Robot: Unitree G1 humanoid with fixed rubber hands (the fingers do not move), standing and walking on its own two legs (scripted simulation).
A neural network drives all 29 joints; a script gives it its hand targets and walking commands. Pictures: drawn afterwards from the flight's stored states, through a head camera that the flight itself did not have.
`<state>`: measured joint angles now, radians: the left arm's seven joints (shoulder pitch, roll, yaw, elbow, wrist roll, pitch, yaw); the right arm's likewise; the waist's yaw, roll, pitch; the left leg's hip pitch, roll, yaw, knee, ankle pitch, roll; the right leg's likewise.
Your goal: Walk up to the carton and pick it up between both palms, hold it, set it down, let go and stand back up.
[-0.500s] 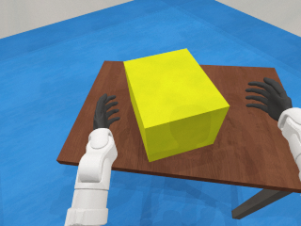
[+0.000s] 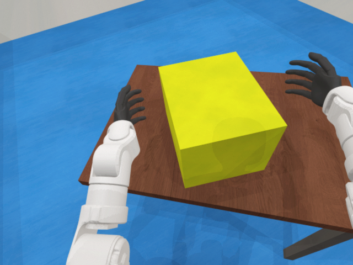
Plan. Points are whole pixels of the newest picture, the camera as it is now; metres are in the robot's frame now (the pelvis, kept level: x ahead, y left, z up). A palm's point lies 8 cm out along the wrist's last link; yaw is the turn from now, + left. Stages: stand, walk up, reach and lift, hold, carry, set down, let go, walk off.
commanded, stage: reach and lift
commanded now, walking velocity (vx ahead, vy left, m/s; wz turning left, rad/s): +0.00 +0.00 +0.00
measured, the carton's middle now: (211, 118) +0.51 +0.04 +0.00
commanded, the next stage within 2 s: none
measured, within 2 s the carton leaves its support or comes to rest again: neither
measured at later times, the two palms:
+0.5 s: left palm (131, 122) +0.38 +0.22 +0.10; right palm (295, 88) +0.52 -0.14 +0.12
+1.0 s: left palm (144, 141) +0.37 +0.19 +0.04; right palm (287, 111) +0.50 -0.13 +0.07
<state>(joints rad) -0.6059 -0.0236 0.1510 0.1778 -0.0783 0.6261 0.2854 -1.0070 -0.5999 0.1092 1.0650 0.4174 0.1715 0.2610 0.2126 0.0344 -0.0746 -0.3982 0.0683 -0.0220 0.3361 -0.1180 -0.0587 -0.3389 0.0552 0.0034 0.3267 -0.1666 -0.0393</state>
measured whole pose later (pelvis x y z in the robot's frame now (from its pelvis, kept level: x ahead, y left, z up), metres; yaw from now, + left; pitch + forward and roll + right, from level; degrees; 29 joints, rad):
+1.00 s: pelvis -0.01 +0.00 -0.01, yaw -1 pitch +22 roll -1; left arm -0.72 -0.12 0.19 0.76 0.00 0.07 0.27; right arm -1.11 -0.45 0.06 1.44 0.26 -0.14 0.21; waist 0.26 0.00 -0.20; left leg -0.68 0.09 0.01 0.41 -0.11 -0.06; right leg -0.62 0.06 0.00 0.39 -0.15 -0.04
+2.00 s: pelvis +0.00 -0.01 -0.01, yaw +0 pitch +20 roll +0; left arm -0.68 -0.21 0.49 0.73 0.28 -0.01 0.21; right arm -1.07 -0.26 -0.32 1.40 -0.14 -0.22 0.13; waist 0.22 -0.02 -0.17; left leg -0.59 0.10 0.05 0.32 -0.07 -0.06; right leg -0.55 0.07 -0.02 0.33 -0.14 -0.06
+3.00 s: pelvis +0.00 -0.01 +0.00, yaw +1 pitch +20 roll +0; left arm -0.69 -0.19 0.47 0.76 0.27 -0.06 0.21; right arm -1.03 -0.24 -0.35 1.40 -0.16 -0.31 0.11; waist 0.19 -0.02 -0.16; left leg -0.58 0.10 0.09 0.29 -0.06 -0.05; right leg -0.52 0.05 -0.05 0.30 -0.13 -0.06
